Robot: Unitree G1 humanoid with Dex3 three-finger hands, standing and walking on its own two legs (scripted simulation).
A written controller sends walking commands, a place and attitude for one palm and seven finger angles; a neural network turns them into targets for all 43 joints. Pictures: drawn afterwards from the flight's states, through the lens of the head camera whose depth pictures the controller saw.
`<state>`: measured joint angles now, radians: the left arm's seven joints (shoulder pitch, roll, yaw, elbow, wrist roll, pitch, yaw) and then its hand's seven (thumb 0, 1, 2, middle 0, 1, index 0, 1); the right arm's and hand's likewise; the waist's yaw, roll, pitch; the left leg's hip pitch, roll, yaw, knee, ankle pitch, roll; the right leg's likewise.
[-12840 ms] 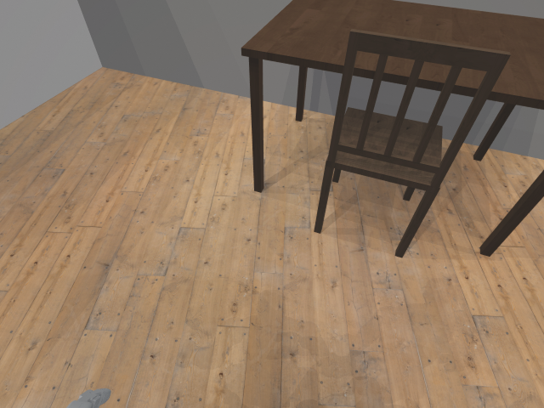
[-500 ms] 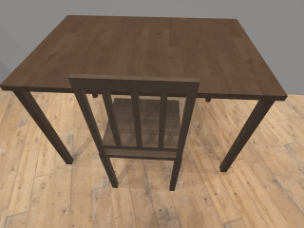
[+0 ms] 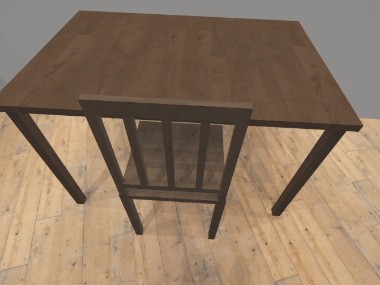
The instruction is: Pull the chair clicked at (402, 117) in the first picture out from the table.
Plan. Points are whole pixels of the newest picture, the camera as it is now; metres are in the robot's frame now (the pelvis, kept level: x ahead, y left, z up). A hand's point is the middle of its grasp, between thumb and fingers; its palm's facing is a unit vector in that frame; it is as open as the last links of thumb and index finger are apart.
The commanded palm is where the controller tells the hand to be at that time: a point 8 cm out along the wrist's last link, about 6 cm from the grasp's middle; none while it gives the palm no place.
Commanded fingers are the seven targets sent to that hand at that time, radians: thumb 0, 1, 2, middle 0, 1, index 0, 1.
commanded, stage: look again from close up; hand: left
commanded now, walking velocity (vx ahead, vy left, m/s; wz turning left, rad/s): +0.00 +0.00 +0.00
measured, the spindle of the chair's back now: (169, 156) +0.48 +0.10 -0.08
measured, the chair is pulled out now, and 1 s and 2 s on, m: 0.00 0.00 0.00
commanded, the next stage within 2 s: shuffle to correct the standing spot in 0.52 s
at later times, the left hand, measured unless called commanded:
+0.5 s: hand out of the picture +0.01 +0.15 -0.18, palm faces +0.03 -0.98 -0.18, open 7.3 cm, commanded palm none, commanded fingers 0.00 0.90 0.90 -0.20 -0.30 -0.20 -0.30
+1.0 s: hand out of the picture -0.01 +0.12 -0.18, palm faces +0.04 -0.98 -0.19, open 7.3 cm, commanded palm none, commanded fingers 0.00 0.90 0.90 -0.20 -0.30 -0.20 -0.30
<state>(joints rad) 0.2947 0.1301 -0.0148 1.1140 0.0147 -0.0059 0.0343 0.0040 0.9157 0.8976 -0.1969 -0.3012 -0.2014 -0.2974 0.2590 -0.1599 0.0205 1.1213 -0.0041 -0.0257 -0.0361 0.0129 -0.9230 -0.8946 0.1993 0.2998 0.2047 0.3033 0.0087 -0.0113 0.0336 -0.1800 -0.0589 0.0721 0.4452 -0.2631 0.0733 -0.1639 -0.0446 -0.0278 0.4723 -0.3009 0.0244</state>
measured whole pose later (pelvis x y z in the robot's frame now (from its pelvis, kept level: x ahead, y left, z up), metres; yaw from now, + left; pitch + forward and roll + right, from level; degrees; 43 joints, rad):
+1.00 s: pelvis +0.02 -0.05 -0.01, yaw +0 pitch +1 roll +1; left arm 0.35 0.14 0.02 1.10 0.03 0.02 0.01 0.00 0.91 0.90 -0.19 -0.30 -0.20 -0.30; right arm 0.32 -0.14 -0.01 1.15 -0.02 0.00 -0.05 0.01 -0.91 -0.89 0.20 0.30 0.21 0.30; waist 0.00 0.00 0.01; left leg -0.21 0.00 0.04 0.52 -0.33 0.00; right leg -0.18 0.02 -0.06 0.54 -0.37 -0.05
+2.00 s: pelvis -0.01 +0.02 +0.00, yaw +1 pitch +0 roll -1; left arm 0.36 0.19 0.01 1.02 0.03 0.02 0.03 0.00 0.91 0.90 -0.19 -0.30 -0.20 -0.30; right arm 0.29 -0.17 0.00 1.03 -0.01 0.02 -0.01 0.01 -0.91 -0.89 0.20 0.30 0.21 0.30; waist 0.01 0.00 0.01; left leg -0.30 -0.10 0.07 0.45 -0.16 0.12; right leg -0.20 -0.03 0.00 0.50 -0.31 0.00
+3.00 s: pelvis +0.03 +0.00 +0.00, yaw +1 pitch -1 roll +0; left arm 0.32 0.15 -0.01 1.11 0.01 0.00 0.04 0.00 0.91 0.90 -0.20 -0.30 -0.20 -0.30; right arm 0.28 -0.15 0.02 1.13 0.00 -0.02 -0.03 0.01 -0.91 -0.89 0.20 0.30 0.20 0.30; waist 0.00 -0.02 0.02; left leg -0.19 -0.10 0.07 0.38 -0.19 0.10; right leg -0.08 -0.03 0.01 0.42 -0.32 0.02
